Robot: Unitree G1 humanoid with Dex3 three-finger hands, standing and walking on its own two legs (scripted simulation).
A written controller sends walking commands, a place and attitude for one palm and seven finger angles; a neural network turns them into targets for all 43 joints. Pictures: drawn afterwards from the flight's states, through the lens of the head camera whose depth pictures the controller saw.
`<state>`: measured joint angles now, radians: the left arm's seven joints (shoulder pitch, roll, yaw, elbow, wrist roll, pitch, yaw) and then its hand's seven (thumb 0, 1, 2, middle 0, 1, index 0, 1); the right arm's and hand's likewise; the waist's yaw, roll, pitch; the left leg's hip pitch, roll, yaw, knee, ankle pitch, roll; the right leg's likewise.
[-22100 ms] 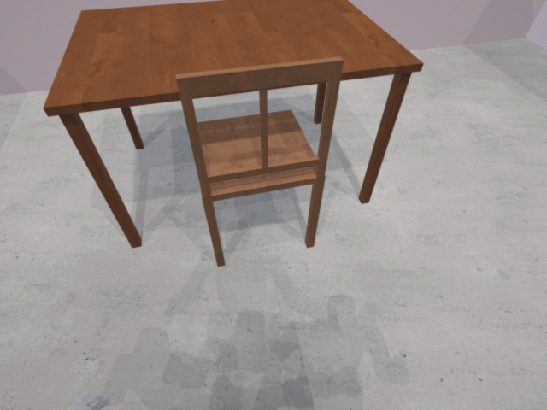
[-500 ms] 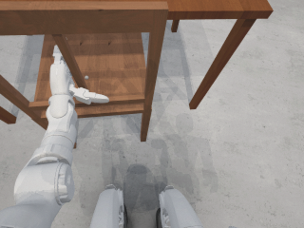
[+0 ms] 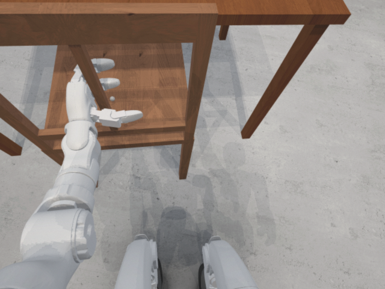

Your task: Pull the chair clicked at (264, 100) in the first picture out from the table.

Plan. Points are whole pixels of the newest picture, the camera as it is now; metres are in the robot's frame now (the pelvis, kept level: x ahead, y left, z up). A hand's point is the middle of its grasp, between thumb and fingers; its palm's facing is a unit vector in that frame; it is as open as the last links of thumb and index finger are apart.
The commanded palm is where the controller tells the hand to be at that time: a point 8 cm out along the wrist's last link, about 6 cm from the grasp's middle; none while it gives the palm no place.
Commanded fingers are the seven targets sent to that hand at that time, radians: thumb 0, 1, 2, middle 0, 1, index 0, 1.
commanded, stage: hook a spindle and tug to test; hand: left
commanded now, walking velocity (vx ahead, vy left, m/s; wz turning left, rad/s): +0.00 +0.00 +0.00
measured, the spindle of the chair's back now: (99, 95) +0.51 +0.16 +0.02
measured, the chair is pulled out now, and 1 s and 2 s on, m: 0.00 0.03 0.16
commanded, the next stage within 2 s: step backward, pulling the chair out in 0.96 s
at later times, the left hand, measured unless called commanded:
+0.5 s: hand (113, 101) +0.49 +0.13 +0.03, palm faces +0.07 -1.00 -0.01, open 4.8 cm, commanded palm +0.45 +0.17 +0.04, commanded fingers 0.00 0.90 0.90 -0.50 -1.45 -0.50 -1.45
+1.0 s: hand (114, 115) +0.45 +0.13 +0.03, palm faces +0.05 -1.00 -0.01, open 4.9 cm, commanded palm +0.42 +0.18 +0.04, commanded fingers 0.00 0.90 0.90 -0.50 -1.45 -0.50 -1.45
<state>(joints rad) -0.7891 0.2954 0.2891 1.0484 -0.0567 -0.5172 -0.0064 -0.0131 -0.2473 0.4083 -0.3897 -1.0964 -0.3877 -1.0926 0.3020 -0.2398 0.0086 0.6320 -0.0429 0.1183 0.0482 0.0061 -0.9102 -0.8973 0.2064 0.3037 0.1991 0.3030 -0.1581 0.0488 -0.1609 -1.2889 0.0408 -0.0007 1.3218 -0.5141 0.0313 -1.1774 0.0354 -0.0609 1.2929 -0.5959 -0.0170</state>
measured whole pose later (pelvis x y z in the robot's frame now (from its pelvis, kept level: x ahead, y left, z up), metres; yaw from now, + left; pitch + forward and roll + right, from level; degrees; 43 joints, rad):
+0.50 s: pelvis +0.00 +0.00 +0.01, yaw +0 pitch +27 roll -3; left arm -0.75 0.26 0.26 1.01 -0.06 -0.52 0.03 0.01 0.81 0.85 -0.48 -1.45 -0.47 -1.45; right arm 0.30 -0.24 0.00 0.63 -0.04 0.12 0.06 0.01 -0.91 -0.90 0.21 0.30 0.20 0.30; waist -0.15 0.05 -0.16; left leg -1.26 0.04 0.01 1.30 -0.51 0.03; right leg -1.15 0.03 -0.05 1.27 -0.59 -0.01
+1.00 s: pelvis +0.02 +0.00 +0.01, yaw +0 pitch +25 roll -2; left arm -0.53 0.20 0.19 0.79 -0.09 -0.51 0.01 0.02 0.81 0.82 -0.48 -1.45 -0.46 -1.45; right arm 0.26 -0.24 -0.01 0.60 -0.02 0.10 0.05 0.01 -0.91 -0.90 0.21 0.30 0.20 0.30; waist -0.11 0.04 -0.17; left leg -1.18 0.04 0.02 1.26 -0.53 0.03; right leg -1.08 0.03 -0.04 1.24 -0.61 -0.02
